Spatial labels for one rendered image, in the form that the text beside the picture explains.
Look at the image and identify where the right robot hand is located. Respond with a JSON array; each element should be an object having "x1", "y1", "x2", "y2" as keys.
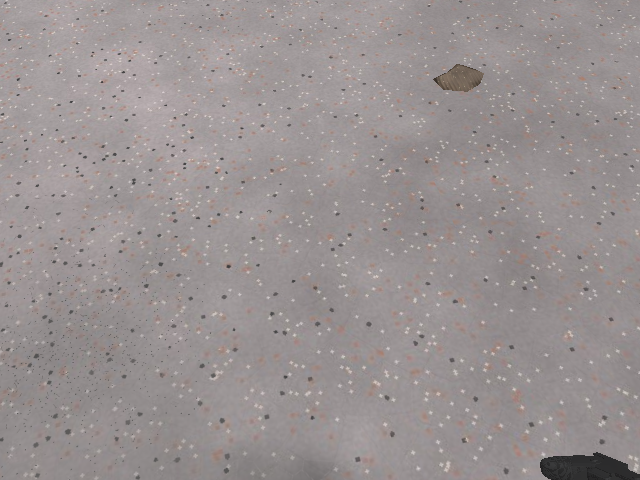
[{"x1": 540, "y1": 452, "x2": 640, "y2": 480}]

